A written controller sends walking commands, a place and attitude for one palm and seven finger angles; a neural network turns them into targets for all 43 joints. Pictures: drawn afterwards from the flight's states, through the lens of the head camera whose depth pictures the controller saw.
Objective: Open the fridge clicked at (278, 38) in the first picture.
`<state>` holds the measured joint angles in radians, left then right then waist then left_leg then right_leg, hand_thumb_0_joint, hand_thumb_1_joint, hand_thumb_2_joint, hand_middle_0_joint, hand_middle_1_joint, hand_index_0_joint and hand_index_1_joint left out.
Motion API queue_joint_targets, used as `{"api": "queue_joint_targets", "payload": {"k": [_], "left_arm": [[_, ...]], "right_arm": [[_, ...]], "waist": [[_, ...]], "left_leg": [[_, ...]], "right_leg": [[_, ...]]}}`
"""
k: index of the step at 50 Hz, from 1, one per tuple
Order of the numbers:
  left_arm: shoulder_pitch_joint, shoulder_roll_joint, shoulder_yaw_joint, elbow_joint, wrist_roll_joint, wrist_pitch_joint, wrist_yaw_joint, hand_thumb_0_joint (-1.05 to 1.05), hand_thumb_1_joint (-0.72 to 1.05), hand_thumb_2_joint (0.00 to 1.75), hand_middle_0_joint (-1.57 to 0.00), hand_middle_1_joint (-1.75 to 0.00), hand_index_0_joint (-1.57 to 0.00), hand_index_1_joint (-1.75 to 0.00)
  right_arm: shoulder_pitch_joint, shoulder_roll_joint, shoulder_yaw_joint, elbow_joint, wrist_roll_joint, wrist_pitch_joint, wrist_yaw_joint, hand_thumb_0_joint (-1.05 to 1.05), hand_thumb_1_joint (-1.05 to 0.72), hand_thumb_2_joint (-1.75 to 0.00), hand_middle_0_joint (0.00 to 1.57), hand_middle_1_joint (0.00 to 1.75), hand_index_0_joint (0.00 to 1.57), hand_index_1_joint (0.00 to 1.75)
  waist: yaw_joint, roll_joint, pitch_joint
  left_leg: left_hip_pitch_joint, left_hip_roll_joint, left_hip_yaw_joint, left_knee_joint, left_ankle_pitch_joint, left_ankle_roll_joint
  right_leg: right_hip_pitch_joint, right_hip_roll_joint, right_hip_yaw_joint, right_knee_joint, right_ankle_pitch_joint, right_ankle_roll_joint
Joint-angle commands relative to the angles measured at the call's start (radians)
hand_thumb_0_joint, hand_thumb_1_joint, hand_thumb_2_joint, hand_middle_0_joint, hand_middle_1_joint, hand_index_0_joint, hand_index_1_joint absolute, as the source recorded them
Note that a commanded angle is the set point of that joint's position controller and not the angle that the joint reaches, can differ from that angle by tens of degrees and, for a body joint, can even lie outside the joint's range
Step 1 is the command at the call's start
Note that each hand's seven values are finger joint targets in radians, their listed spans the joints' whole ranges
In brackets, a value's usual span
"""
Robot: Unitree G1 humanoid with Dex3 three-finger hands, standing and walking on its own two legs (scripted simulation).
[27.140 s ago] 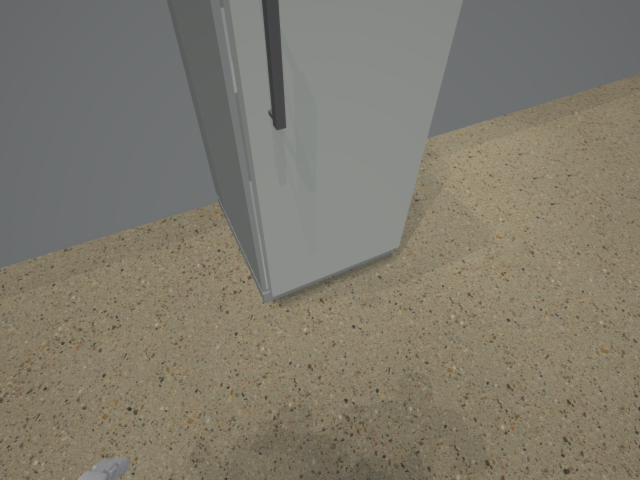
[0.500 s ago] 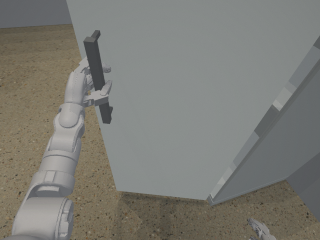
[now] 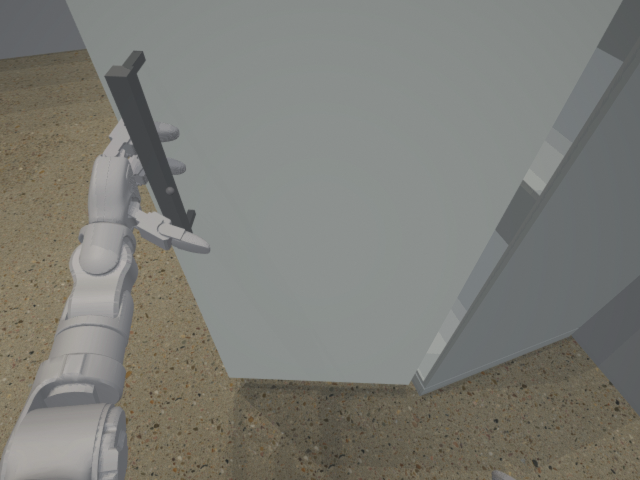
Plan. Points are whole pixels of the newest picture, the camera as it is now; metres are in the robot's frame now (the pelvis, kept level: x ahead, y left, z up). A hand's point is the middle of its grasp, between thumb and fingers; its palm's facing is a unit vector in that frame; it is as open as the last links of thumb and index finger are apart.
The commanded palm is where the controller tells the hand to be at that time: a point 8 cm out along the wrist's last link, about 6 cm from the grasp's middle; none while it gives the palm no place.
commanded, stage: slip the hand off the handle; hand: left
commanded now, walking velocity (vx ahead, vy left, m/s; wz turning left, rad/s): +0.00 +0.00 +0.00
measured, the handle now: (163, 162) +0.46 +0.21 +0.16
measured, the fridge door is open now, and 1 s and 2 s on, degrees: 68 67 67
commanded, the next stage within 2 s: draw the hand back to the body in 1.70 s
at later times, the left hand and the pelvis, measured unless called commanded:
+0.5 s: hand (118, 196) +0.41 +0.25 +0.15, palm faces +0.19 -0.97 -0.17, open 14.7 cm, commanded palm +0.38 +0.30 +0.15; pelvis +0.03 +0.00 +0.00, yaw +1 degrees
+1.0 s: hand (103, 232) +0.36 +0.26 +0.14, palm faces +0.15 -0.98 -0.16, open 14.7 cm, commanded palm +0.32 +0.30 +0.15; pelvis +0.02 +0.02 +0.00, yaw +1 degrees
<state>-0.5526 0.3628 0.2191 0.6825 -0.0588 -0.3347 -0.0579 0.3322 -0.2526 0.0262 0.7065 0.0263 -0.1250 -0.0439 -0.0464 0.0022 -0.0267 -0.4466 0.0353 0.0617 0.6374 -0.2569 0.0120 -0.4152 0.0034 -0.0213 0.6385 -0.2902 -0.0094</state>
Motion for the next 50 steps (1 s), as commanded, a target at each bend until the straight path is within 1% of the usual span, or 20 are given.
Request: {"api": "queue_joint_targets", "payload": {"k": [1,4,5,6,9,13,14,20,24,26,28,31,33,34,36,38,39,43,44,50], "left_arm": [[-0.364,0.213,0.077,-0.297,-0.038,-0.043,0.018,0.0,-0.55,0.2,-0.25,-1.15,-0.25,-1.15],[-0.312,0.221,0.093,-0.357,-0.033,-0.03,0.024,0.0,-0.55,0.2,-0.25,-1.15,-0.25,-1.15],[-0.325,0.234,0.102,-0.266,-0.024,-0.021,0.027,0.0,-0.55,0.2,-0.25,-1.15,-0.25,-1.15],[-0.318,0.242,0.114,-0.269,-0.025,-0.02,0.025,0.0,-0.55,0.2,-0.25,-1.15,-0.25,-1.15],[-0.318,0.294,0.153,-0.285,-0.021,-0.019,0.011,0.0,-0.55,0.2,-0.25,-1.15,-0.25,-1.15],[-0.256,0.294,0.171,-0.312,-0.04,-0.018,-0.02,0.0,-0.55,0.2,-0.25,-1.15,-0.25,-1.15],[-0.257,0.268,0.147,-0.322,-0.046,-0.019,-0.032,0.0,-0.55,0.2,-0.25,-1.15,-0.25,-1.15],[-0.264,0.251,0.123,-0.363,-0.069,-0.034,-0.092,0.0,-0.55,0.2,-0.25,-1.15,-0.25,-1.15],[-0.227,0.3,0.171,-0.331,-0.088,-0.018,-0.126,0.0,-0.55,0.2,-0.25,-1.15,-0.25,-1.15],[-0.283,0.274,0.138,-0.36,-0.095,-0.017,-0.14,0.0,-0.55,0.2,-0.25,-1.15,-0.25,-1.15],[-0.247,0.34,0.199,-0.372,-0.093,-0.024,-0.14,0.0,-0.55,0.2,-0.25,-1.15,-0.25,-1.15],[-0.26,0.329,0.192,-0.341,-0.104,-0.026,-0.155,0.0,-0.55,0.2,-0.25,-1.15,-0.25,-1.15],[-0.247,0.376,0.231,-0.327,-0.103,-0.024,-0.162,0.0,-0.55,0.2,-0.25,-1.15,-0.25,-1.15],[-0.261,0.376,0.227,-0.322,-0.101,-0.022,-0.169,0.0,-0.55,0.2,-0.25,-1.15,-0.25,-1.15],[-0.165,0.319,0.199,-0.331,-0.118,-0.018,-0.187,0.0,-0.55,0.2,-0.25,-1.15,-0.25,-1.15],[-0.127,0.266,0.153,-0.39,-0.128,-0.018,-0.196,0.0,-0.55,0.2,-0.25,-1.15,-0.25,-1.15],[-0.115,0.287,0.174,-0.426,-0.133,-0.018,-0.192,0.0,-0.55,0.2,-0.25,-1.15,-0.25,-1.15],[-0.052,0.237,0.146,-0.51,-0.144,0.001,-0.16,0.0,-0.55,0.2,-0.25,-1.15,-0.25,-1.15],[-0.035,0.269,0.176,-0.547,-0.137,0.003,-0.145,0.0,-0.55,0.2,-0.25,-1.15,-0.25,-1.15],[0.017,0.239,0.155,-0.664,-0.109,0.014,-0.086,0.0,-0.55,0.2,-0.25,-1.15,-0.25,-1.15]], "right_arm": [[-0.064,-0.143,-0.069,-0.152,0.005,-0.052,-0.008,0.0,-0.9,-0.9,0.2,0.3,0.2,0.3],[-0.058,-0.142,-0.072,-0.159,0.003,-0.043,-0.006,0.0,-0.9,-0.9,0.2,0.3,0.2,0.3],[-0.043,-0.146,-0.07,-0.137,0.002,-0.035,-0.009,0.0,-0.9,-0.9,0.2,0.3,0.2,0.3],[-0.042,-0.148,-0.071,-0.141,0.003,-0.028,-0.009,0.0,-0.9,-0.9,0.2,0.3,0.2,0.3],[-0.049,-0.147,-0.071,-0.151,0.004,-0.011,-0.013,0.0,-0.9,-0.9,0.2,0.3,0.2,0.3],[-0.056,-0.141,-0.072,-0.17,0.007,-0.001,-0.015,0.0,-0.9,-0.9,0.2,0.3,0.2,0.3],[-0.057,-0.14,-0.07,-0.173,0.01,-0.001,-0.014,0.0,-0.9,-0.9,0.2,0.3,0.2,0.3],[-0.052,-0.145,-0.074,-0.175,0.013,-0.002,-0.015,0.0,-0.9,-0.9,0.2,0.3,0.2,0.3],[-0.049,-0.152,-0.072,-0.171,0.017,0.004,-0.022,0.0,-0.9,-0.9,0.2,0.3,0.2,0.3],[-0.054,-0.149,-0.07,-0.175,0.018,0.001,-0.025,0.0,-0.9,-0.9,0.2,0.3,0.2,0.3],[-0.043,-0.159,-0.072,-0.172,0.011,0.003,-0.028,0.0,-0.9,-0.9,0.2,0.3,0.2,0.3],[-0.049,-0.155,-0.066,-0.171,0.014,0.003,-0.03,0.0,-0.9,-0.9,0.2,0.3,0.2,0.3],[-0.042,-0.162,-0.066,-0.173,0.012,0.004,-0.034,0.0,-0.9,-0.9,0.2,0.3,0.2,0.3],[-0.044,-0.16,-0.064,-0.173,0.013,0.005,-0.034,0.0,-0.9,-0.9,0.2,0.3,0.2,0.3],[-0.048,-0.153,-0.066,-0.191,0.016,0.0,-0.029,0.0,-0.9,-0.9,0.2,0.3,0.2,0.3],[-0.055,-0.151,-0.066,-0.209,0.016,-0.007,-0.024,0.0,-0.9,-0.9,0.2,0.3,0.2,0.3],[-0.059,-0.153,-0.069,-0.21,0.016,-0.01,-0.022,0.0,-0.9,-0.9,0.2,0.3,0.2,0.3],[-0.085,-0.15,-0.065,-0.226,0.017,-0.022,-0.021,0.0,-0.9,-0.9,0.2,0.3,0.2,0.3],[-0.088,-0.153,-0.067,-0.227,0.015,-0.026,-0.02,0.0,-0.9,-0.9,0.2,0.3,0.2,0.3],[-0.127,-0.135,-0.053,-0.228,0.008,-0.05,-0.025,0.0,-0.9,-0.9,0.2,0.3,0.2,0.3]], "waist": [[0.031,0.002,-0.308],[0.041,0.002,-0.332],[0.014,-0.032,-0.276],[0.021,-0.049,-0.272],[0.032,-0.004,-0.309],[0.048,0.016,-0.34],[0.037,0.018,-0.338],[0.019,0.037,-0.332],[0.028,0.028,-0.31],[0.017,0.056,-0.31],[0.033,0.049,-0.341],[0.025,0.046,-0.307],[0.033,0.05,-0.319],[0.027,0.071,-0.321],[0.048,0.075,-0.328],[0.05,0.086,-0.342],[0.053,0.095,-0.345],[0.055,0.055,-0.274],[0.062,0.064,-0.293],[0.065,0.096,-0.277]], "left_leg": [[0.159,-0.03,-0.019,-0.072,0.089,0.024],[0.176,-0.033,-0.018,-0.065,0.169,0.026],[0.148,-0.032,-0.018,-0.054,0.152,0.025],[0.131,-0.034,-0.017,-0.054,0.134,0.025],[0.135,-0.038,-0.014,-0.049,0.154,0.027],[0.161,-0.037,-0.015,-0.04,0.207,0.026],[0.168,-0.036,-0.017,-0.039,0.22,0.026],[0.209,-0.028,-0.033,-0.02,0.257,0.025],[0.183,-0.028,-0.04,-0.02,0.245,0.023],[0.202,-0.027,-0.05,-0.021,0.228,0.021],[0.208,-0.027,-0.058,-0.015,0.25,0.022],[0.186,-0.024,-0.063,-0.02,0.216,0.018],[0.182,-0.024,-0.065,-0.016,0.209,0.02],[0.185,-0.025,-0.063,-0.016,0.211,0.02],[0.191,-0.023,-0.068,-0.02,0.221,0.015],[0.215,-0.02,-0.074,-0.018,0.248,0.014],[0.229,-0.016,-0.081,-0.02,0.253,0.01],[0.199,-0.013,-0.092,-0.04,0.194,0.009],[0.205,-0.012,-0.095,-0.045,0.187,0.006],[0.224,-0.007,-0.107,-0.068,0.124,-0.002]], "right_leg": [[0.097,0.005,0.031,-0.12,0.139,-0.009],[0.128,0.006,0.024,-0.1,0.241,-0.008],[0.088,0.006,0.021,-0.101,0.235,-0.003],[0.085,0.005,0.024,-0.104,0.22,0.002],[0.116,0.0,0.031,-0.091,0.25,-0.001],[0.14,0.007,0.026,-0.079,0.307,-0.008],[0.128,0.007,0.021,-0.075,0.321,-0.006],[0.078,0.018,0.011,-0.065,0.327,-0.008],[0.075,0.017,0.009,-0.062,0.314,-0.01],[0.043,0.02,0.005,-0.065,0.276,-0.011],[0.063,0.022,0.004,-0.056,0.283,-0.015],[0.037,0.024,-0.001,-0.057,0.243,-0.014],[0.041,0.024,0.001,-0.054,0.231,-0.016],[0.032,0.023,0.003,-0.053,0.235,-0.015],[0.039,0.026,-0.005,-0.05,0.227,-0.019],[0.036,0.029,-0.013,-0.043,0.228,-0.022],[0.027,0.03,-0.015,-0.044,0.223,-0.021],[0.013,0.032,-0.027,-0.051,0.165,-0.02],[0.019,0.032,-0.027,-0.049,0.157,-0.02],[0.014,0.03,-0.031,-0.052,0.098,-0.022]]}}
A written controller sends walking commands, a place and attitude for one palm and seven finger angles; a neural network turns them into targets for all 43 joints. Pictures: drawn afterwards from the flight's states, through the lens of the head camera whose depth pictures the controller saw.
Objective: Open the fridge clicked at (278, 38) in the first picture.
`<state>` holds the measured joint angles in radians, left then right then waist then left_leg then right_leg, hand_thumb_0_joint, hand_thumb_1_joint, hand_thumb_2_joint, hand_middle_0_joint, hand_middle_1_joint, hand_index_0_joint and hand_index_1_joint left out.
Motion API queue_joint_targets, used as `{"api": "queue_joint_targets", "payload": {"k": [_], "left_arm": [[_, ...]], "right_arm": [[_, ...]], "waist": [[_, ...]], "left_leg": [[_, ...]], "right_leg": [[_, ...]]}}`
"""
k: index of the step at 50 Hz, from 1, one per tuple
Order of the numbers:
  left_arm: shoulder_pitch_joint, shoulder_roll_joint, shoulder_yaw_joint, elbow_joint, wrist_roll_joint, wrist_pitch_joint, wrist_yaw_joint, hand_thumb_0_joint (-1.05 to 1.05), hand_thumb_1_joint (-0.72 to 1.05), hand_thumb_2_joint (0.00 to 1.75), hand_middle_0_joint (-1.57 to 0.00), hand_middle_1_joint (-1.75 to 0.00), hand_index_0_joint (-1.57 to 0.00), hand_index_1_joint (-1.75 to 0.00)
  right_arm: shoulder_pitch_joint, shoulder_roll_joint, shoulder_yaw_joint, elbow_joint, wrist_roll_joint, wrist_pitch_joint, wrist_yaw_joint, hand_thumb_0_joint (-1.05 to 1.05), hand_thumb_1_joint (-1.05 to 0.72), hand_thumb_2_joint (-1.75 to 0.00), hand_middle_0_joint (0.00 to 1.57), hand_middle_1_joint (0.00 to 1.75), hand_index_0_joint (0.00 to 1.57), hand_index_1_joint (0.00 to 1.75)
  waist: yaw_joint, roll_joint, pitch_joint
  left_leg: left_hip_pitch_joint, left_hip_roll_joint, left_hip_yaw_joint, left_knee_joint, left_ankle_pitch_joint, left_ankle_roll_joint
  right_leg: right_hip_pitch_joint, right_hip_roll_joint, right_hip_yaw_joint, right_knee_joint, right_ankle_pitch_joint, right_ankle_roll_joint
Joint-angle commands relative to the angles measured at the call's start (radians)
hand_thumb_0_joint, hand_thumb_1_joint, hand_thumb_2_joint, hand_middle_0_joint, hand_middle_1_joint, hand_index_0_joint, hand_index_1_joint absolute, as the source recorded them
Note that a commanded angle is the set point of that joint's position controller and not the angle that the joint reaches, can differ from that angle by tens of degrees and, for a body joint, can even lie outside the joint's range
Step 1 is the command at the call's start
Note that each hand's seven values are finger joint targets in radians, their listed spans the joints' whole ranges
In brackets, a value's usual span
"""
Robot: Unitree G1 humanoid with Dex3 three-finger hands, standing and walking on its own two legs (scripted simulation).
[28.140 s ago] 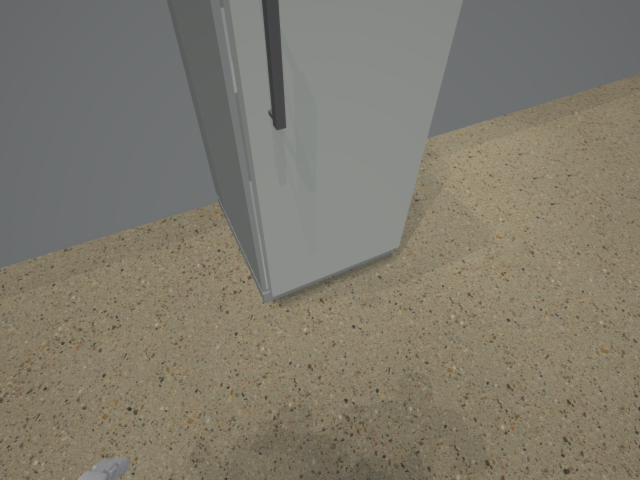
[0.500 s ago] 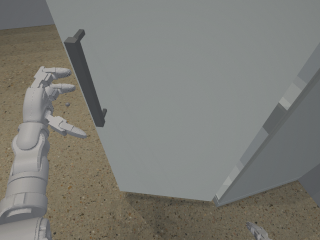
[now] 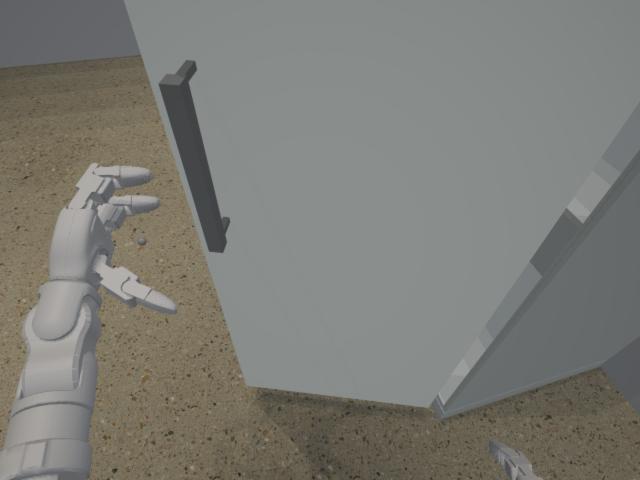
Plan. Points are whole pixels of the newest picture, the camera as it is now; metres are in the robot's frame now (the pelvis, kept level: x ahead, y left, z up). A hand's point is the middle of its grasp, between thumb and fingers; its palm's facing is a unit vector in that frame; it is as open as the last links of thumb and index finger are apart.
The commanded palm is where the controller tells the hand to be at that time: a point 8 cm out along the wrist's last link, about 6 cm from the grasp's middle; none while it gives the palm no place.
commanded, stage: slip the hand off the handle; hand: left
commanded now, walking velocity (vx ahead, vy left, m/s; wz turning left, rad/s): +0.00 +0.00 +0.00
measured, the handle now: (205, 169) +0.44 +0.18 +0.16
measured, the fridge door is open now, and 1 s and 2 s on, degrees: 67 67 67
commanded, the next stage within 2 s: draw the hand back to the body in 0.70 s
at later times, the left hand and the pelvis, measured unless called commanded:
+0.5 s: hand (123, 296) +0.26 +0.22 +0.14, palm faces +0.18 -0.97 -0.18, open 14.7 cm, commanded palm +0.24 +0.27 +0.15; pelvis -0.01 -0.02 +0.00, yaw +2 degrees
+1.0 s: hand (110, 288) +0.27 +0.24 +0.15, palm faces +0.22 -0.98 -0.02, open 14.7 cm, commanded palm +0.22 +0.27 +0.16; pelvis +0.01 -0.02 +0.01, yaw +1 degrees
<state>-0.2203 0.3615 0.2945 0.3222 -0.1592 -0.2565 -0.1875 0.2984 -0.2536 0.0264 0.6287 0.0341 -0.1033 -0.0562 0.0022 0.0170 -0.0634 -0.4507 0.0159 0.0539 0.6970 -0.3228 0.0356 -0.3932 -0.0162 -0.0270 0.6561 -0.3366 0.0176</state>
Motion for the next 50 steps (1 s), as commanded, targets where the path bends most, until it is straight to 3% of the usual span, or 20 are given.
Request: {"api": "queue_joint_targets", "payload": {"k": [1,6,7,8,10,14,17,18,23,26,28,32,38,40,41,42,44,45,47,50], "left_arm": [[-0.27,0.226,0.076,-0.326,-0.011,-0.063,0.046,0.0,-0.55,0.2,-0.25,-1.15,-0.25,-1.15],[-0.178,0.202,0.066,-0.36,-0.025,-0.037,0.036,0.0,-0.55,0.2,-0.25,-1.15,-0.25,-1.15],[-0.13,0.178,0.054,-0.366,-0.029,-0.028,0.032,0.0,-0.55,0.2,-0.25,-1.15,-0.25,-1.15],[-0.146,0.156,0.027,-0.39,-0.031,-0.024,0.028,0.0,-0.55,0.2,-0.25,-1.15,-0.25,-1.15],[-0.126,0.174,0.046,-0.39,-0.037,-0.011,0.026,0.0,-0.55,0.2,-0.25,-1.15,-0.25,-1.15],[-0.084,0.187,0.067,-0.44,-0.043,-0.008,0.024,0.0,-0.55,0.2,-0.25,-1.15,-0.25,-1.15],[-0.048,0.15,0.034,-0.489,-0.047,-0.017,0.014,0.0,-0.55,0.2,-0.25,-1.15,-0.25,-1.15],[-0.047,0.148,0.027,-0.5,-0.047,-0.017,0.013,0.0,-0.55,0.2,-0.25,-1.15,-0.25,-1.15],[-0.106,0.21,0.077,-0.453,-0.056,-0.017,0.011,0.0,-0.55,0.2,-0.25,-1.15,-0.25,-1.15],[-0.133,0.2,0.065,-0.431,-0.061,-0.021,-0.006,0.0,-0.55,0.2,-0.25,-1.15,-0.25,-1.15],[-0.113,0.221,0.086,-0.39,-0.065,-0.018,-0.015,0.0,-0.55,0.2,-0.25,-1.15,-0.25,-1.15],[-0.09,0.224,0.099,-0.373,-0.077,-0.019,-0.042,0.0,-0.55,0.2,-0.25,-1.15,-0.25,-1.15],[0.024,0.249,0.161,-0.407,-0.099,-0.021,-0.052,0.0,-0.55,0.2,-0.25,-1.15,-0.25,-1.15],[0.035,0.213,0.134,-0.441,-0.103,-0.019,-0.052,0.0,-0.55,0.2,-0.25,-1.15,-0.25,-1.15],[0.033,0.232,0.156,-0.44,-0.105,-0.019,-0.047,0.0,-0.55,0.2,-0.25,-1.15,-0.25,-1.15],[0.046,0.174,0.228,-0.316,-0.289,0.135,-0.066,0.0,-0.55,0.2,-0.25,-1.15,-0.25,-1.15],[-0.023,0.211,0.205,-0.468,-0.282,0.263,-0.075,0.0,-0.55,0.2,-0.25,-1.15,-0.25,-1.15],[-0.035,0.207,0.164,-0.547,-0.232,0.298,-0.06,0.0,-0.55,0.2,-0.25,-1.15,-0.25,-1.15],[0.019,0.189,0.126,-0.651,-0.161,0.317,-0.013,0.0,-0.55,0.2,-0.25,-1.15,-0.25,-1.15],[0.092,0.145,0.12,-0.69,-0.167,0.301,0.008,0.0,-0.55,0.2,-0.25,-1.15,-0.25,-1.15]], "right_arm": [[-0.102,-0.132,-0.051,-0.158,-0.002,-0.078,-0.011,0.0,-0.9,-0.9,0.2,0.3,0.2,0.3],[-0.125,-0.127,-0.044,-0.156,0.004,-0.092,-0.016,0.0,-0.9,-0.9,0.2,0.3,0.2,0.3],[-0.133,-0.121,-0.041,-0.162,0.005,-0.095,-0.016,0.0,-0.9,-0.9,0.2,0.3,0.2,0.3],[-0.136,-0.123,-0.037,-0.164,0.005,-0.099,-0.016,0.0,-0.9,-0.9,0.2,0.3,0.2,0.3],[-0.141,-0.122,-0.035,-0.158,0.008,-0.104,-0.02,0.0,-0.9,-0.9,0.2,0.3,0.2,0.3],[-0.154,-0.118,-0.032,-0.161,0.006,-0.118,-0.027,0.0,-0.9,-0.9,0.2,0.3,0.2,0.3],[-0.166,-0.109,-0.025,-0.166,0.006,-0.131,-0.028,0.0,-0.9,-0.9,0.2,0.3,0.2,0.3],[-0.165,-0.111,-0.025,-0.165,0.004,-0.134,-0.029,0.0,-0.9,-0.9,0.2,0.3,0.2,0.3],[-0.165,-0.118,-0.02,-0.138,0.003,-0.146,-0.047,0.0,-0.9,-0.9,0.2,0.3,0.2,0.3],[-0.173,-0.113,-0.018,-0.135,0.007,-0.155,-0.053,0.0,-0.9,-0.9,0.2,0.3,0.2,0.3],[-0.162,-0.119,-0.02,-0.131,0.005,-0.158,-0.055,0.0,-0.9,-0.9,0.2,0.3,0.2,0.3],[-0.157,-0.12,-0.025,-0.137,0.007,-0.161,-0.052,0.0,-0.9,-0.9,0.2,0.3,0.2,0.3],[-0.14,-0.127,-0.037,-0.155,0.002,-0.157,-0.037,0.0,-0.9,-0.9,0.2,0.3,0.2,0.3],[-0.14,-0.12,-0.037,-0.164,0.004,-0.156,-0.033,0.0,-0.9,-0.9,0.2,0.3,0.2,0.3],[-0.136,-0.123,-0.039,-0.16,0.005,-0.155,-0.034,0.0,-0.9,-0.9,0.2,0.3,0.2,0.3],[-0.182,-0.124,-0.03,-0.166,0.041,-0.167,-0.049,0.0,-0.9,-0.9,0.2,0.3,0.2,0.3],[-0.207,-0.121,-0.02,-0.184,0.052,-0.191,-0.071,0.0,-0.9,-0.9,0.2,0.3,0.2,0.3],[-0.199,-0.117,-0.016,-0.187,0.047,-0.197,-0.072,0.0,-0.9,-0.9,0.2,0.3,0.2,0.3],[-0.179,-0.104,-0.016,-0.186,0.035,-0.207,-0.062,0.0,-0.9,-0.9,0.2,0.3,0.2,0.3],[-0.173,-0.107,-0.013,-0.17,0.025,-0.208,-0.051,0.0,-0.9,-0.9,0.2,0.3,0.2,0.3]], "waist": [[0.025,0.092,-0.245],[0.025,0.057,-0.209],[0.033,0.062,-0.197],[0.022,0.044,-0.185],[0.025,0.04,-0.149],[0.033,0.033,-0.152],[0.033,0.055,-0.149],[0.027,0.035,-0.149],[0.016,0.008,-0.101],[0.016,0.051,-0.111],[0.024,0.019,-0.13],[0.037,0.045,-0.161],[0.063,0.007,-0.204],[0.056,0.019,-0.2],[0.055,0.01,-0.185],[0.087,0.011,-0.246],[0.085,0.025,-0.225],[0.079,0.062,-0.222],[0.07,0.092,-0.176],[0.058,0.041,-0.156]], "left_leg": [[0.232,0.011,-0.097,-0.128,0.197,-0.026],[0.214,0.009,-0.086,-0.138,0.177,-0.024],[0.213,0.009,-0.085,-0.142,0.169,-0.024],[0.211,0.008,-0.084,-0.139,0.173,-0.021],[0.192,0.007,-0.084,-0.15,0.129,-0.022],[0.192,-0.001,-0.076,-0.149,0.107,-0.016],[0.204,-0.005,-0.072,-0.148,0.11,-0.016],[0.199,-0.007,-0.069,-0.141,0.11,-0.01],[0.163,-0.01,-0.066,-0.141,0.041,-0.007],[0.173,-0.016,-0.061,-0.14,0.037,-0.008],[0.16,-0.014,-0.058,-0.13,0.067,-0.005],[0.165,-0.018,-0.053,-0.122,0.119,-0.007],[0.162,-0.017,-0.043,-0.1,0.233,-0.005],[0.168,-0.019,-0.039,-0.102,0.237,-0.007],[0.162,-0.017,-0.042,-0.105,0.223,-0.009],[0.174,-0.018,-0.05,-0.142,0.174,-0.016],[0.21,-0.016,-0.056,-0.162,0.198,-0.005],[0.239,-0.015,-0.057,-0.171,0.229,-0.001],[0.267,-0.01,-0.062,-0.181,0.269,-0.002],[0.283,-0.005,-0.065,-0.18,0.291,-0.008]], "right_leg": [[-0.001,0.048,-0.025,-0.069,0.148,-0.049],[0.023,0.046,-0.024,-0.086,0.155,-0.046],[0.021,0.045,-0.025,-0.089,0.15,-0.046],[0.025,0.045,-0.026,-0.093,0.158,-0.045],[0.019,0.043,-0.024,-0.103,0.13,-0.044],[0.036,0.038,-0.015,-0.119,0.111,-0.042],[0.037,0.038,-0.015,-0.121,0.113,-0.042],[0.041,0.036,-0.01,-0.126,0.117,-0.039],[0.025,0.029,0.009,-0.156,0.039,-0.032],[0.024,0.026,0.014,-0.16,0.029,-0.033],[0.05,0.022,0.02,-0.155,0.062,-0.032],[0.071,0.022,0.017,-0.136,0.132,-0.033],[0.118,0.024,0.011,-0.095,0.286,-0.029],[0.103,0.025,0.004,-0.092,0.292,-0.027],[0.093,0.028,0.004,-0.096,0.273,-0.027],[0.186,0.012,0.014,-0.139,0.252,-0.035],[0.186,0.009,0.005,-0.161,0.265,-0.028],[0.167,0.013,-0.006,-0.157,0.281,-0.028],[0.137,0.022,-0.021,-0.154,0.289,-0.033],[0.139,0.03,-0.03,-0.157,0.315,-0.034]]}}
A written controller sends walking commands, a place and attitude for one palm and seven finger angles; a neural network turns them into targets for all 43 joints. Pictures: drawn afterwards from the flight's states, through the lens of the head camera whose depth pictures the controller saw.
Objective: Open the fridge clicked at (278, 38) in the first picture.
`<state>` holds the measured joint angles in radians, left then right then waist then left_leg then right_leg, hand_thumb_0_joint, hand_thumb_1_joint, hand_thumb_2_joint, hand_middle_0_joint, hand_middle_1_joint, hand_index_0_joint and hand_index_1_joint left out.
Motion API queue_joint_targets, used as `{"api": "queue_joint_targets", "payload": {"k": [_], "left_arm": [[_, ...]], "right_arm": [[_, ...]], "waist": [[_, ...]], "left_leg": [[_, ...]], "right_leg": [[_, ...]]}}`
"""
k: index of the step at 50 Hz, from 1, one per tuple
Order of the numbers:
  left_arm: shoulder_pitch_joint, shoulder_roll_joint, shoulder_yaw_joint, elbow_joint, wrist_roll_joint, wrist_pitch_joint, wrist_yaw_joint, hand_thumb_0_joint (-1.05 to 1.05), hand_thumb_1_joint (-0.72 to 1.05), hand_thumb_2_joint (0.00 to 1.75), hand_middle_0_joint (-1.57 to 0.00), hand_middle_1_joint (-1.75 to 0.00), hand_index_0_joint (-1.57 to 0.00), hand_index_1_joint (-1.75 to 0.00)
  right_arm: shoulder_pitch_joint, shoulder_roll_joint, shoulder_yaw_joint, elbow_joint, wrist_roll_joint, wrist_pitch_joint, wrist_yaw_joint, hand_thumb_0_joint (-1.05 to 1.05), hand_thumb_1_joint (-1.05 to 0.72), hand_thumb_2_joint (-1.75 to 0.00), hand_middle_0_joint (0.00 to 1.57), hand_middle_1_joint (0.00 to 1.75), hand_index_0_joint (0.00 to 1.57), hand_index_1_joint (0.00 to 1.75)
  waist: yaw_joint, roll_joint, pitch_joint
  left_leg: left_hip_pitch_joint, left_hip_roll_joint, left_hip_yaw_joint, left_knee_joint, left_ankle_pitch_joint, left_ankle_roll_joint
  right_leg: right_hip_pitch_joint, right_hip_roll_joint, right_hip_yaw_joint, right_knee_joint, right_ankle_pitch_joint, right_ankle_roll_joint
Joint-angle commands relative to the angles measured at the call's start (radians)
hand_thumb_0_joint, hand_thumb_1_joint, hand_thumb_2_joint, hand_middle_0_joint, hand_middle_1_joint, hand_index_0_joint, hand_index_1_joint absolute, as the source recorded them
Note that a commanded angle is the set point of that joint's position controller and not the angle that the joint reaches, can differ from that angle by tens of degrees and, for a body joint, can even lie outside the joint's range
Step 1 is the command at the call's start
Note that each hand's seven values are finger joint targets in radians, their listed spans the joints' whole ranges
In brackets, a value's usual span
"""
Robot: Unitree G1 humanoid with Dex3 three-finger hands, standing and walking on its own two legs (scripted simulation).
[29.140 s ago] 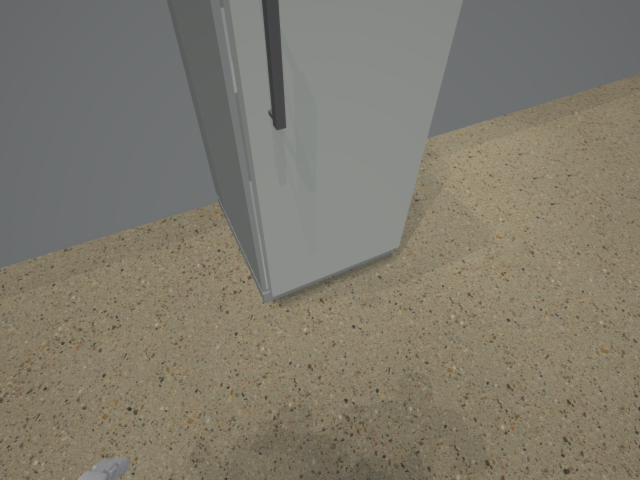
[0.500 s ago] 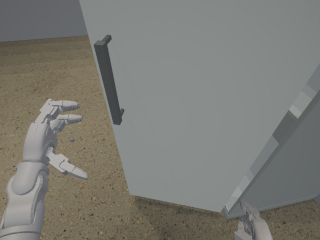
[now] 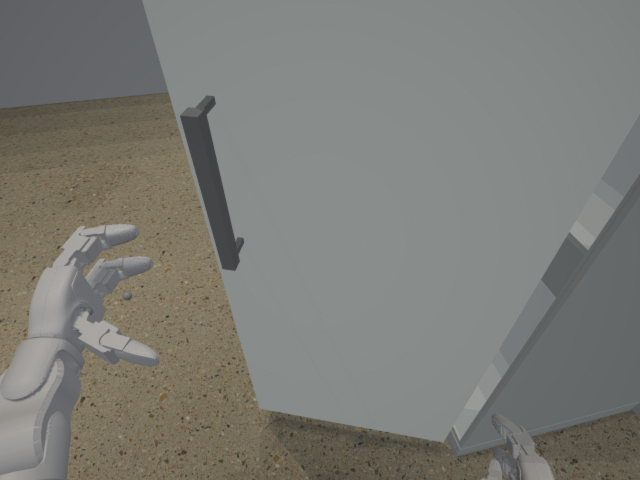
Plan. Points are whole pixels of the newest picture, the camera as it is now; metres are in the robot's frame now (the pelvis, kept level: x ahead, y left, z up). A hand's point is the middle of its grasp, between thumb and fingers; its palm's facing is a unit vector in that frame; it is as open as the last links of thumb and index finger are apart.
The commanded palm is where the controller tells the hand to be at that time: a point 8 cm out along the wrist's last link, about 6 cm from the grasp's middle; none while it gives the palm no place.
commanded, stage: draw the hand back to the body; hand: left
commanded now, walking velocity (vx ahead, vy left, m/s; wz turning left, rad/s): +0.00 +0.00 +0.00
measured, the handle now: (220, 192) +0.44 +0.19 +0.15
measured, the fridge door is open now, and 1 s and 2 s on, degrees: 67 67 67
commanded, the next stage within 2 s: step back with the hand held close in 1.40 s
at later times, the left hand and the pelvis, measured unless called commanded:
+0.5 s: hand (76, 325) +0.21 +0.27 +0.15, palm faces +0.41 -0.88 -0.26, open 13.8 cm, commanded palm +0.17 +0.30 +0.17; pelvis -0.01 +0.00 +0.01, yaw +1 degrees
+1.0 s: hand (47, 335) +0.19 +0.28 +0.17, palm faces +0.46 -0.81 -0.36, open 9.0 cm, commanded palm +0.14 +0.31 +0.19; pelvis +0.00 +0.01 +0.01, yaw +0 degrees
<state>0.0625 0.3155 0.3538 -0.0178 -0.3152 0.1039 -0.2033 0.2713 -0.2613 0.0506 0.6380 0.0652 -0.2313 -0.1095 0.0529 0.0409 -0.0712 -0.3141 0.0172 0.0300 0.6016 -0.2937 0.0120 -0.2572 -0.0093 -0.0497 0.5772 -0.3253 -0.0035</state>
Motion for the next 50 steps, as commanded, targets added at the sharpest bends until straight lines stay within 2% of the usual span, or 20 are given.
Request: {"api": "queue_joint_targets", "payload": {"k": [1,7,12,13,16,17,18,20,22,27,29,33,36,38,39,41,44,45,48,50], "left_arm": [[-0.168,0.188,0.073,-0.319,-0.023,-0.056,0.02,0.0,-0.55,0.2,-0.25,-1.15,-0.25,-1.15],[-0.181,0.195,0.085,-0.288,-0.027,0.017,0.005,0.0,-0.55,0.2,-0.25,-1.15,-0.25,-1.15],[-0.199,0.196,0.077,-0.379,-0.022,0.01,-0.002,0.0,-0.51,0.22,-0.25,-1.13,-0.25,-1.13],[-0.195,0.206,0.083,-0.377,-0.023,0.007,-0.003,0.0,-0.48,0.24,-0.25,-1.11,-0.25,-1.11],[-0.137,0.208,0.1,-0.388,-0.031,0.008,-0.014,0.0,-0.37,0.29,-0.24,-1.04,-0.24,-1.04],[-0.132,0.331,0.126,-0.442,0.118,-0.068,0.124,0.0,-0.33,0.31,-0.24,-1.02,-0.24,-1.02],[-0.06,0.279,0.113,-0.378,0.132,-0.094,0.182,0.0,-0.3,0.32,-0.24,-1.0,-0.24,-1.0],[0.009,0.189,0.026,-0.385,0.166,-0.13,0.228,0.0,-0.22,0.36,-0.24,-0.96,-0.24,-0.96],[0.009,0.201,0.027,-0.407,0.186,-0.16,0.26,0.0,-0.15,0.39,-0.24,-0.92,-0.24,-0.92],[0.006,0.211,0.02,-0.471,0.228,-0.215,0.309,0.0,0.03,0.48,-0.23,-0.81,-0.23,-0.81],[0.04,0.236,0.049,-0.465,0.232,-0.224,0.317,0.0,0.1,0.51,-0.23,-0.77,-0.23,-0.77],[0.12,0.234,0.069,-0.463,0.238,-0.241,0.319,0.0,0.25,0.58,-0.22,-0.68,-0.22,-0.68],[0.157,0.225,0.074,-0.492,0.24,-0.251,0.317,0.0,0.36,0.64,-0.22,-0.62,-0.22,-0.62],[0.202,0.227,0.087,-0.474,0.236,-0.249,0.313,0.0,0.43,0.67,-0.22,-0.58,-0.22,-0.58],[0.208,0.212,0.077,-0.474,0.233,-0.248,0.309,0.0,0.47,0.69,-0.22,-0.55,-0.22,-0.55],[0.205,0.222,0.09,-0.494,0.235,-0.25,0.309,0.0,0.54,0.73,-0.21,-0.51,-0.21,-0.51],[0.232,0.222,0.098,-0.506,0.234,-0.249,0.308,0.0,0.65,0.78,-0.21,-0.45,-0.21,-0.45],[0.223,0.221,0.095,-0.528,0.237,-0.249,0.307,0.0,0.68,0.8,-0.21,-0.43,-0.21,-0.43],[0.246,0.24,0.12,-0.536,0.237,-0.245,0.31,0.0,0.79,0.85,-0.2,-0.36,-0.2,-0.36],[0.233,0.23,0.109,-0.564,0.237,-0.244,0.31,0.0,0.86,0.88,-0.2,-0.32,-0.2,-0.32]], "right_arm": [[-0.145,-0.101,-0.037,-0.174,-0.007,-0.077,0.0,0.0,-0.9,-0.9,0.2,0.3,0.2,0.3],[-0.177,-0.096,-0.028,-0.171,0.002,-0.046,-0.012,0.0,-0.9,-0.9,0.2,0.3,0.2,0.3],[-0.192,-0.086,-0.019,-0.181,-0.004,-0.048,-0.015,0.0,-0.9,-0.9,0.2,0.3,0.2,0.3],[-0.192,-0.09,-0.018,-0.175,-0.005,-0.048,-0.016,0.0,-0.9,-0.9,0.2,0.3,0.2,0.3],[-0.195,-0.086,-0.019,-0.175,-0.006,-0.052,-0.014,0.0,-0.9,-0.9,0.2,0.3,0.2,0.3],[-0.208,-0.094,-0.026,-0.167,-0.047,-0.049,-0.003,0.0,-0.9,-0.9,0.2,0.3,0.2,0.3],[-0.2,-0.092,-0.028,-0.145,-0.053,-0.042,0.003,0.0,-0.9,-0.9,0.2,0.3,0.2,0.3],[-0.202,-0.082,-0.028,-0.151,-0.054,-0.018,0.01,0.0,-0.9,-0.9,0.2,0.3,0.2,0.3],[-0.204,-0.081,-0.031,-0.15,-0.055,-0.001,0.011,0.0,-0.9,-0.9,0.2,0.3,0.2,0.3],[-0.208,-0.084,-0.039,-0.141,-0.064,0.006,0.005,0.0,-0.9,-0.9,0.2,0.3,0.2,0.3],[-0.217,-0.088,-0.043,-0.137,-0.068,0.009,0.002,0.0,-0.9,-0.9,0.2,0.3,0.2,0.3],[-0.219,-0.087,-0.051,-0.13,-0.071,0.017,0.006,0.0,-0.9,-0.9,0.2,0.3,0.2,0.3],[-0.213,-0.08,-0.053,-0.131,-0.073,0.025,0.013,0.0,-0.9,-0.9,0.2,0.3,0.2,0.3],[-0.217,-0.085,-0.058,-0.133,-0.074,0.031,0.016,0.0,-0.9,-0.9,0.2,0.3,0.2,0.3],[-0.217,-0.079,-0.057,-0.137,-0.072,0.036,0.018,0.0,-0.9,-0.9,0.2,0.3,0.2,0.3],[-0.214,-0.079,-0.059,-0.138,-0.073,0.043,0.02,0.0,-0.9,-0.9,0.2,0.3,0.2,0.3],[-0.211,-0.079,-0.062,-0.141,-0.075,0.046,0.022,0.0,-0.9,-0.9,0.2,0.3,0.2,0.3],[-0.213,-0.078,-0.062,-0.142,-0.074,0.049,0.022,0.0,-0.9,-0.9,0.2,0.3,0.2,0.3],[-0.211,-0.081,-0.065,-0.143,-0.079,0.05,0.021,0.0,-0.9,-0.9,0.2,0.3,0.2,0.3],[-0.214,-0.075,-0.063,-0.147,-0.077,0.052,0.022,0.0,-0.9,-0.9,0.2,0.3,0.2,0.3]], "waist": [[0.008,-0.013,-0.132],[0.009,-0.003,-0.067],[0.012,0.053,-0.103],[0.01,0.016,-0.098],[0.02,0.034,-0.098],[0.029,0.055,0.001],[0.023,0.011,0.039],[0.012,-0.01,0.023],[0.012,0.029,0.004],[0.011,0.047,-0.021],[0.019,0.01,-0.01],[0.028,-0.004,0.002],[0.03,0.051,-0.007],[0.035,-0.009,0.021],[0.029,-0.009,0.037],[0.03,0.019,0.032],[0.029,0.01,0.025],[0.029,0.038,0.02],[0.034,0.012,0.016],[0.029,0.05,0.019]], "left_leg": [[0.135,-0.007,-0.043,-0.092,0.229,0.013],[0.126,-0.01,-0.045,-0.124,0.145,0.013],[0.172,-0.013,-0.048,-0.126,0.169,0.013],[0.168,-0.01,-0.051,-0.123,0.177,0.015],[0.17,-0.011,-0.049,-0.13,0.188,0.012],[0.124,-0.023,-0.041,-0.136,0.155,0.017],[0.109,-0.015,-0.044,-0.147,0.124,0.015],[0.148,-0.004,-0.044,-0.172,0.099,0.019],[0.168,-0.004,-0.042,-0.195,0.067,0.018],[0.214,-0.002,-0.048,-0.236,0.077,0.017],[0.214,-0.004,-0.038,-0.239,0.104,0.023],[0.22,-0.002,-0.039,-0.25,0.152,0.019],[0.236,0.0,-0.035,-0.254,0.181,0.011],[0.222,0.001,-0.033,-0.258,0.194,0.014],[0.224,0.003,-0.025,-0.257,0.196,0.015],[0.226,0.002,-0.027,-0.261,0.195,0.011],[0.235,0.002,-0.024,-0.26,0.217,0.013],[0.241,0.001,-0.024,-0.258,0.228,0.011],[0.247,-0.001,-0.022,-0.256,0.239,0.013],[0.252,-0.002,-0.022,-0.257,0.23,0.011]], "right_leg": [[-0.001,0.025,-0.01,-0.084,0.275,-0.01],[-0.017,0.021,-0.004,-0.126,0.174,-0.01],[0.007,0.023,-0.002,-0.131,0.194,-0.015],[0.016,0.025,-0.002,-0.134,0.206,-0.015],[0.028,0.022,-0.006,-0.133,0.222,-0.015],[0.009,0.002,0.038,-0.205,0.179,-0.014],[0.003,-0.004,0.028,-0.214,0.138,-0.018],[0.027,-0.005,0.022,-0.203,0.117,-0.013],[0.049,-0.006,0.027,-0.211,0.088,-0.012],[0.086,-0.001,0.022,-0.22,0.098,-0.015],[0.098,-0.002,0.024,-0.238,0.116,-0.013],[0.125,0.001,0.018,-0.242,0.155,-0.015],[0.139,0.0,0.019,-0.236,0.182,-0.017],[0.142,0.005,0.016,-0.249,0.192,-0.015],[0.134,0.003,0.017,-0.251,0.196,-0.012],[0.139,0.005,0.018,-0.251,0.193,-0.014],[0.15,0.004,0.016,-0.254,0.214,-0.013],[0.15,0.005,0.019,-0.253,0.22,-0.014],[0.156,0.007,0.015,-0.262,0.234,-0.013],[0.152,0.004,0.019,-0.261,0.224,-0.013]]}}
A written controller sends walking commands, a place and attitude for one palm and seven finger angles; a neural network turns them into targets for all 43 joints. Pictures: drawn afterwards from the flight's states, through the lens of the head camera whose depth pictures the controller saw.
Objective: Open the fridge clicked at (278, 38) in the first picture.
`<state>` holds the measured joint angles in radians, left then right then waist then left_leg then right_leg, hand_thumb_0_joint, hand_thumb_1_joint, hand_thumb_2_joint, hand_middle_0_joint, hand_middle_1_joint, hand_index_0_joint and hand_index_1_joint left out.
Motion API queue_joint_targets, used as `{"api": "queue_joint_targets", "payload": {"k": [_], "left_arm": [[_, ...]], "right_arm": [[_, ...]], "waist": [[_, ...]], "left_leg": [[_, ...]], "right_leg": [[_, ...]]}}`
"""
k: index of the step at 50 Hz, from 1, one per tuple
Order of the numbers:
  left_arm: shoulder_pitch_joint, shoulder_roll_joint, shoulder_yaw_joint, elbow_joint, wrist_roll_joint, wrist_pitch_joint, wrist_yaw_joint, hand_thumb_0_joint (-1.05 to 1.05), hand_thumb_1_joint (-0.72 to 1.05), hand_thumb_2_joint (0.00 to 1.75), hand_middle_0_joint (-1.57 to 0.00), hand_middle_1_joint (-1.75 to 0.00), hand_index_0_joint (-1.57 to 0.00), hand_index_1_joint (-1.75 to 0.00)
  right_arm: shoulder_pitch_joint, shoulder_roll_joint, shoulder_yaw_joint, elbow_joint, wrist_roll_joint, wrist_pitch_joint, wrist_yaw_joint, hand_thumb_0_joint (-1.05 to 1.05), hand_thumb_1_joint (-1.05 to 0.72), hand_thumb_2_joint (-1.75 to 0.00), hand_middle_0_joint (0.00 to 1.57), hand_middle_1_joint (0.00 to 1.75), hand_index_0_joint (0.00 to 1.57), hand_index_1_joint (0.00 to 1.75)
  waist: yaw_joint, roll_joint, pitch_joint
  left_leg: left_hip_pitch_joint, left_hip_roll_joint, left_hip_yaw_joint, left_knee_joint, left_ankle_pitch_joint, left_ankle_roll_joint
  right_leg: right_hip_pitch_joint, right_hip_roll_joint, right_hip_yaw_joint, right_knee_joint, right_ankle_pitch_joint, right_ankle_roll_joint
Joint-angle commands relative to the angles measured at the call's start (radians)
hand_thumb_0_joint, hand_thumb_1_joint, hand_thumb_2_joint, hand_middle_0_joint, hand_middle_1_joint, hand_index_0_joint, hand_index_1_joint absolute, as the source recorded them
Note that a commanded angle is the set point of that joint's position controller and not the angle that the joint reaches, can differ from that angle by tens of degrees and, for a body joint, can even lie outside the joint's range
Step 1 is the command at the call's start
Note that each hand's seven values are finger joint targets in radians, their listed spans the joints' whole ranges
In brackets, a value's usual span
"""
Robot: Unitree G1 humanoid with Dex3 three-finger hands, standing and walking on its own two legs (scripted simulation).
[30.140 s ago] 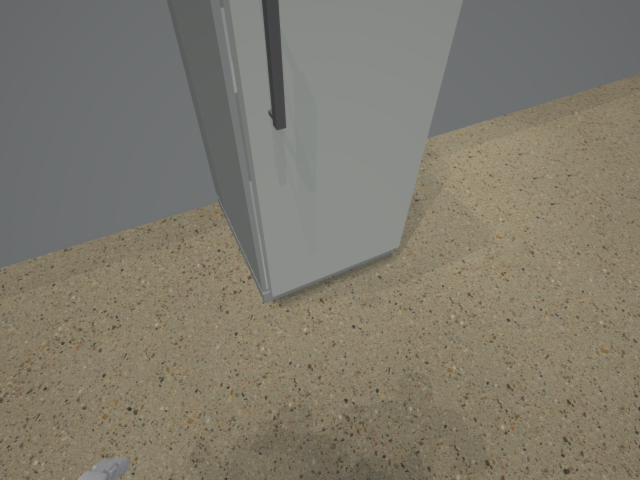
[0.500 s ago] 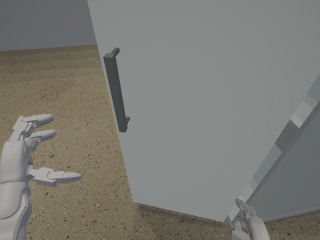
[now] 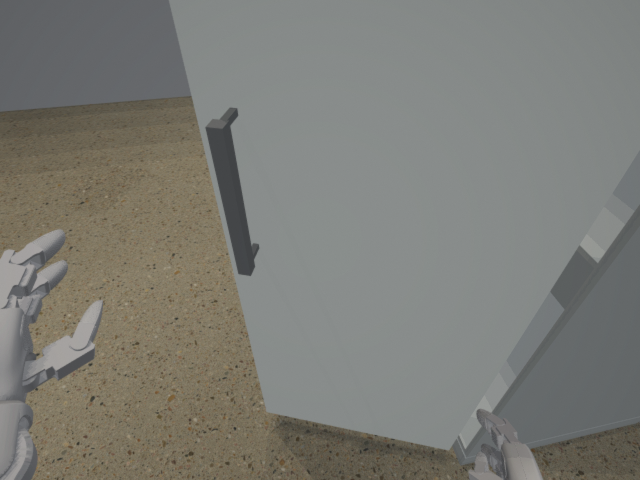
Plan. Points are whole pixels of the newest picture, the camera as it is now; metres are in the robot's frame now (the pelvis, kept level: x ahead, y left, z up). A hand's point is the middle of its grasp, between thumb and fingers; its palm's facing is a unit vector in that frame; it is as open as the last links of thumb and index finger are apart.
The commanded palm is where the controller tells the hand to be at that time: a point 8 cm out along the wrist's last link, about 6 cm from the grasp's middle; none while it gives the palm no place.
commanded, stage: draw the hand back to the body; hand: left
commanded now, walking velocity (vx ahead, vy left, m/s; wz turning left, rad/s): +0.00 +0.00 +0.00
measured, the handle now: (239, 200) +0.44 +0.18 +0.14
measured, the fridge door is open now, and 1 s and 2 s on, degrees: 67 67 67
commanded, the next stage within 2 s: step back with the hand held close in 0.40 s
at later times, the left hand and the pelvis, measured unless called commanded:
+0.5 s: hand (71, 338) +0.18 +0.27 +0.16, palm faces +0.48 -0.80 -0.35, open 7.5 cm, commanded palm +0.14 +0.30 +0.17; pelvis +0.00 +0.00 +0.00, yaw +0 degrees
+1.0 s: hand (34, 376) +0.15 +0.29 +0.15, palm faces +0.40 -0.79 -0.46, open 7.5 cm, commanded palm +0.09 +0.32 +0.17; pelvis -0.05 +0.02 -0.01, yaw +0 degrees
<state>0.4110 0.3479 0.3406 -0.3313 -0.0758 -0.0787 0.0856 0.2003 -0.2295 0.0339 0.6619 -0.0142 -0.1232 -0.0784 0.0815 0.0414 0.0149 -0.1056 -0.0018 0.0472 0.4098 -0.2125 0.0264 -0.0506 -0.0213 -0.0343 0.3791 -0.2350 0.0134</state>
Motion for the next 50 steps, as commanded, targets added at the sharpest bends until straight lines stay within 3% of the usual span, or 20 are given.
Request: {"api": "queue_joint_targets", "payload": {"k": [1,8,10,14,16,23,25,26,27,28,29,31,34,37,39,44,50], "left_arm": [[-0.105,0.199,0.128,-0.243,-0.002,-0.061,0.024,0.0,0.9,0.9,-0.2,-0.3,-0.2,-0.3],[-0.127,0.192,0.117,-0.215,0.0,-0.048,0.026,0.0,0.9,0.9,-0.2,-0.3,-0.2,-0.3],[-0.144,0.191,0.114,-0.244,0.001,-0.051,0.027,0.0,0.9,0.9,-0.2,-0.3,-0.2,-0.3],[-0.123,0.197,0.123,-0.238,0.001,-0.047,0.027,0.0,0.9,0.9,-0.2,-0.3,-0.2,-0.3],[-0.129,0.191,0.117,-0.245,0.003,-0.046,0.026,0.0,0.9,0.9,-0.2,-0.3,-0.2,-0.3],[-0.108,0.195,0.129,-0.215,-0.005,-0.046,0.021,0.0,0.9,0.9,-0.2,-0.3,-0.2,-0.3],[-0.122,0.186,0.118,-0.227,-0.004,-0.049,0.02,0.0,0.9,0.9,-0.2,-0.3,-0.2,-0.3],[-0.169,0.154,0.067,-0.265,0.004,-0.055,0.017,0.0,0.9,0.9,-0.2,-0.3,-0.2,-0.3],[-0.288,0.303,0.202,-0.344,0.012,-0.101,0.035,0.0,0.9,0.9,-0.2,-0.3,-0.2,-0.3],[-0.269,0.311,0.216,-0.304,0.018,-0.121,0.039,0.0,0.9,0.9,-0.2,-0.3,-0.2,-0.3],[-0.12,0.225,0.158,-0.232,0.016,-0.116,0.033,0.0,0.9,0.9,-0.2,-0.3,-0.2,-0.3],[-0.009,0.179,0.123,-0.236,0.017,-0.113,0.024,0.0,0.9,0.9,-0.2,-0.3,-0.2,-0.3],[0.055,0.202,0.153,-0.281,0.014,-0.123,0.03,0.0,0.9,0.9,-0.2,-0.3,-0.2,-0.3],[0.086,0.231,0.187,-0.3,0.009,-0.13,0.037,0.0,0.9,0.9,-0.2,-0.3,-0.2,-0.3],[0.08,0.244,0.198,-0.327,0.01,-0.137,0.041,0.0,0.9,0.9,-0.2,-0.3,-0.2,-0.3],[0.08,0.253,0.211,-0.339,0.015,-0.156,0.052,0.0,0.9,0.9,-0.2,-0.3,-0.2,-0.3],[0.052,0.223,0.202,-0.335,0.043,-0.189,0.06,0.0,0.9,0.9,-0.2,-0.3,-0.2,-0.3]], "right_arm": [[-0.14,-0.106,-0.044,-0.167,0.001,-0.055,-0.009,0.0,-0.9,-0.9,0.2,0.3,0.2,0.3],[-0.143,-0.112,-0.045,-0.163,-0.002,-0.05,-0.015,0.0,-0.9,-0.9,0.2,0.3,0.2,0.3],[-0.145,-0.107,-0.043,-0.167,-0.002,-0.05,-0.014,0.0,-0.9,-0.9,0.2,0.3,0.2,0.3],[-0.146,-0.106,-0.042,-0.167,-0.004,-0.05,-0.013,0.0,-0.9,-0.9,0.2,0.3,0.2,0.3],[-0.149,-0.103,-0.042,-0.167,-0.003,-0.047,-0.01,0.0,-0.9,-0.9,0.2,0.3,0.2,0.3],[-0.152,-0.107,-0.045,-0.168,-0.004,-0.043,-0.014,0.0,-0.9,-0.9,0.2,0.3,0.2,0.3],[-0.155,-0.103,-0.044,-0.168,-0.001,-0.041,-0.013,0.0,-0.9,-0.9,0.2,0.3,0.2,0.3],[-0.157,-0.102,-0.041,-0.171,-0.002,-0.048,-0.01,0.0,-0.9,-0.9,0.2,0.3,0.2,0.3],[-0.17,-0.125,-0.039,-0.221,0.012,-0.026,-0.008,0.0,-0.9,-0.9,0.2,0.3,0.2,0.3],[-0.167,-0.114,-0.034,-0.2,0.007,-0.014,-0.014,0.0,-0.9,-0.9,0.2,0.3,0.2,0.3],[-0.153,-0.112,-0.042,-0.192,0.002,-0.005,-0.015,0.0,-0.9,-0.9,0.2,0.3,0.2,0.3],[-0.136,-0.117,-0.054,-0.216,0.001,0.017,-0.008,0.0,-0.9,-0.9,0.2,0.3,0.2,0.3],[-0.125,-0.12,-0.065,-0.238,0.004,0.037,-0.011,0.0,-0.9,-0.9,0.2,0.3,0.2,0.3],[-0.118,-0.118,-0.074,-0.259,0.01,0.054,-0.016,0.0,-0.9,-0.9,0.2,0.3,0.2,0.3],[-0.118,-0.12,-0.077,-0.269,0.013,0.058,-0.02,0.0,-0.9,-0.9,0.2,0.3,0.2,0.3],[-0.108,-0.125,-0.082,-0.279,0.017,0.048,-0.025,0.0,-0.9,-0.9,0.2,0.3,0.2,0.3],[-0.097,-0.143,-0.087,-0.282,0.02,0.014,-0.023,0.0,-0.9,-0.9,0.2,0.3,0.2,0.3]], "waist": [[0.0,0.038,-0.057],[-0.001,0.003,-0.041],[-0.001,0.042,-0.056],[0.005,0.02,-0.07],[0.004,0.044,-0.068],[0.005,-0.007,-0.039],[0.001,0.016,-0.038],[-0.006,0.051,-0.057],[-0.039,0.04,0.012],[-0.038,0.02,0.009],[-0.045,-0.04,-0.013],[-0.046,-0.025,-0.085],[-0.048,0.017,-0.169],[-0.05,-0.03,-0.188],[-0.052,-0.009,-0.192],[-0.053,0.01,-0.156],[-0.059,0.055,-0.075]], "left_leg": [[0.036,0.018,-0.045,-0.069,0.142,-0.007],[0.04,0.017,-0.044,-0.076,0.125,-0.001],[0.045,0.014,-0.045,-0.075,0.131,-0.003],[0.048,0.015,-0.046,-0.07,0.17,-0.003],[0.048,0.015,-0.045,-0.071,0.167,-0.007],[0.033,0.017,-0.043,-0.081,0.116,-0.001],[0.037,0.016,-0.04,-0.079,0.11,-0.001],[0.048,0.013,-0.042,-0.079,0.111,-0.002],[-0.04,0.032,-0.06,-0.043,0.05,0.02],[-0.049,0.027,-0.073,-0.032,0.05,0.019],[-0.036,0.03,-0.074,-0.008,0.098,0.019],[-0.02,0.043,-0.066,0.01,0.193,0.018],[-0.009,0.061,-0.066,0.017,0.333,0.016],[-0.043,0.069,-0.07,0.017,0.326,0.018],[-0.063,0.073,-0.076,0.014,0.335,0.017],[-0.171,0.087,-0.105,-0.028,0.144,0.031],[-0.441,0.117,-0.173,-0.115,-0.341,0.069]], "right_leg": [[-0.056,0.019,-0.001,-0.062,0.124,-0.031],[-0.063,0.019,-0.003,-0.077,0.108,-0.029],[-0.053,0.016,0.0,-0.07,0.115,-0.031],[-0.037,0.015,-0.002,-0.063,0.15,-0.031],[-0.038,0.017,-0.001,-0.063,0.145,-0.032],[-0.047,0.016,-0.002,-0.086,0.1,-0.029],[-0.054,0.015,0.003,-0.086,0.094,-0.028],[-0.052,0.014,0.004,-0.08,0.096,-0.029],[-0.143,-0.025,0.074,-0.123,0.117,-0.024],[-0.145,-0.048,0.075,-0.125,0.141,-0.031],[-0.166,-0.056,0.072,-0.114,0.177,-0.029],[-0.154,-0.062,0.063,-0.072,0.246,-0.022],[-0.128,-0.054,0.049,-0.009,0.326,-0.012],[-0.128,-0.047,0.053,0.017,0.329,-0.005],[-0.121,-0.043,0.05,0.039,0.341,-0.005],[-0.118,-0.027,0.065,0.059,0.212,-0.003],[-0.056,-0.004,0.084,0.102,-0.026,-0.004]]}}
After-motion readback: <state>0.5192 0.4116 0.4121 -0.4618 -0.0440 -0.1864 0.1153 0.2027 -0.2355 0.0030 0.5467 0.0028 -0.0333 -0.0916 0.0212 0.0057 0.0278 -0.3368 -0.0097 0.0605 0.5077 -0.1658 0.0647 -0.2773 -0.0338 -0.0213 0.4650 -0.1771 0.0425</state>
